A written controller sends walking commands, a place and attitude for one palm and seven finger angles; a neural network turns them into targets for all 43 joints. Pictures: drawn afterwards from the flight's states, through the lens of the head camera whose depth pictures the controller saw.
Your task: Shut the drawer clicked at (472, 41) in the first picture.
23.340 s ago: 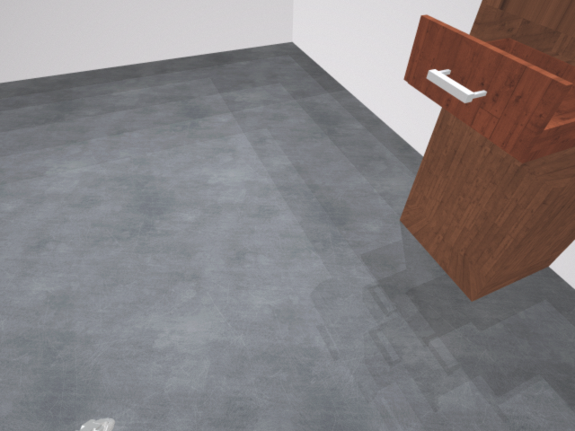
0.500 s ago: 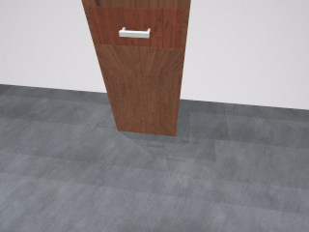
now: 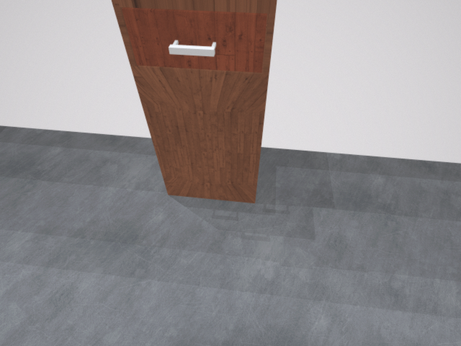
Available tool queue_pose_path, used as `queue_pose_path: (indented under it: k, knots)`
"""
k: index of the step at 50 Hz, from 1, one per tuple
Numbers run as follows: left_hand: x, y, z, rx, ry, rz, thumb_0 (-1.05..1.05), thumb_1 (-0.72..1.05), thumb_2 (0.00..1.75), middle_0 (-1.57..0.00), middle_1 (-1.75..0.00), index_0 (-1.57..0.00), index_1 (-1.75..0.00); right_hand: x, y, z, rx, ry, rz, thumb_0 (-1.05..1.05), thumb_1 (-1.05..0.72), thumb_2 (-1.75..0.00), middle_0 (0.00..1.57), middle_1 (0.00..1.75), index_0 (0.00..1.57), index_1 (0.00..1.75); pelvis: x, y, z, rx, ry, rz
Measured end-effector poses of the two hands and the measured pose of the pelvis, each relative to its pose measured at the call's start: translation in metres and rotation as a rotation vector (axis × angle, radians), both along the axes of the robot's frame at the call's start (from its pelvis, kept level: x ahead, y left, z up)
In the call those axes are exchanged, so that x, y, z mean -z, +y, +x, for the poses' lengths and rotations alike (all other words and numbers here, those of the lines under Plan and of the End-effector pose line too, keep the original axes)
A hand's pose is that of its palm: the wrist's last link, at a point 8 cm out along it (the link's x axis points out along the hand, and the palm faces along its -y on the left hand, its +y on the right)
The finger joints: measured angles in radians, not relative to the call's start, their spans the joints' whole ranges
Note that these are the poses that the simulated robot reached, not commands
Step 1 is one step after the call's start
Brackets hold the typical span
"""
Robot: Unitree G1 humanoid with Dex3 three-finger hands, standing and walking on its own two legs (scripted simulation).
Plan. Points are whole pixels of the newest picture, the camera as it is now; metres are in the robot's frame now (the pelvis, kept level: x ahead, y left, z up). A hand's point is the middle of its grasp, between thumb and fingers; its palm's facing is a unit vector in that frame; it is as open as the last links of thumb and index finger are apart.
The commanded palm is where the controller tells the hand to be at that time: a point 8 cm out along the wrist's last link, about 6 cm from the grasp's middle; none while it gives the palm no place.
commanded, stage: look to check the result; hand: left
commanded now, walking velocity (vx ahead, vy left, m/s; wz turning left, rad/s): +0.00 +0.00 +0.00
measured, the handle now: (193, 47) +0.92 +0.16 +0.08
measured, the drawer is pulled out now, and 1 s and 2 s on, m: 0.00 0.00 0.00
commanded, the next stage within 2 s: stand and wait in 0.38 s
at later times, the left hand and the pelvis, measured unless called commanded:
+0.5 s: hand out of the picture +0.04 +0.20 -0.17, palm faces +0.00 -0.97 -0.26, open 7.4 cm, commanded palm none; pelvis +0.01 +0.00 +0.00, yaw +0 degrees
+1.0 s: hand out of the picture +0.07 +0.22 -0.16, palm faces -0.01 -0.96 -0.29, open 7.4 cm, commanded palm none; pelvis +0.02 +0.00 +0.00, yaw +0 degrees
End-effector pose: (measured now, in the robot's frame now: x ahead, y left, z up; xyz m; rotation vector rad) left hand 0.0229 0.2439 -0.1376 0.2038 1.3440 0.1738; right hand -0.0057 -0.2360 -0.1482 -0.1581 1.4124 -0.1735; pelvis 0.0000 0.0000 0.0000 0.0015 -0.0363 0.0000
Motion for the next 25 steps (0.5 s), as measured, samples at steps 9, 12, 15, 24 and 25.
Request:
queue_pose_path:
  k: [9,12,15,24,25]
  knots:
    - [-0.002,0.004,-0.003,-0.004,0.014,0.012,0.01,0.91,0.89,-0.20,-0.30,-0.20,-0.30,-0.001,-0.004,0.010,-0.011,-0.014,-0.006,0.00,-0.90,-0.90,0.20,0.30,0.20,0.30,-0.001,-0.001,0.002,0.001,0.000,-0.001]
    - [-0.002,0.005,-0.001,-0.002,0.013,0.012,0.01,0.91,0.89,-0.20,-0.30,-0.20,-0.30,-0.001,-0.005,0.014,-0.014,-0.021,-0.008,0.00,-0.90,-0.90,0.20,0.30,0.20,0.30,-0.001,-0.001,0.002,0.001,0.000,-0.001]
    - [-0.002,0.005,0.002,0.001,0.009,0.012,0.01,0.91,0.89,-0.20,-0.30,-0.20,-0.30,-0.002,-0.006,0.018,-0.017,-0.027,-0.010,0.00,-0.90,-0.90,0.20,0.30,0.20,0.30,-0.001,-0.001,0.003,0.002,0.001,-0.001]
    - [-0.003,0.007,0.014,0.011,-0.010,0.013,0.01,0.91,0.89,-0.20,-0.30,-0.20,-0.30,-0.004,-0.010,0.026,-0.021,-0.037,-0.019,0.00,-0.90,-0.90,0.20,0.30,0.20,0.30,-0.001,-0.001,0.006,0.003,0.005,0.000]
    - [-0.003,0.007,0.016,0.013,-0.012,0.014,0.01,0.91,0.89,-0.20,-0.30,-0.20,-0.30,-0.004,-0.010,0.027,-0.021,-0.038,-0.021,0.00,-0.90,-0.90,0.20,0.30,0.20,0.30,-0.001,-0.001,0.007,0.003,0.005,0.000]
